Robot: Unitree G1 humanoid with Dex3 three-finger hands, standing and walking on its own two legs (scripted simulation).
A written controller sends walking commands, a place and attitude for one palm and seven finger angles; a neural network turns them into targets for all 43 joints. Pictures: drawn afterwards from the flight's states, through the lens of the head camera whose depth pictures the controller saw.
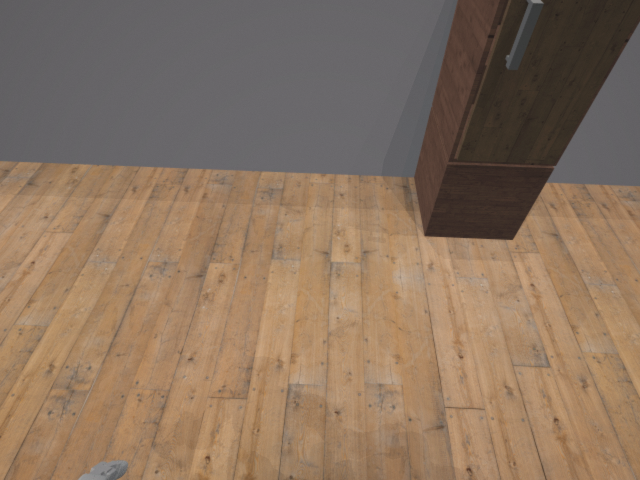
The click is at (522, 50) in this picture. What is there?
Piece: cupboard door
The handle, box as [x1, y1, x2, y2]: [505, 0, 543, 69]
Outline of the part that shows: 540,0 527,0 529,3 510,54 506,55 505,58 507,61 506,66 508,69 517,69 543,4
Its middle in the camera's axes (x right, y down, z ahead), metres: +0.52 -0.54 +1.01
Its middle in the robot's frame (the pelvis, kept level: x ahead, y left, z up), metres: +1.15 -0.46 +0.08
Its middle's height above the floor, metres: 0.85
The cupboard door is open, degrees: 0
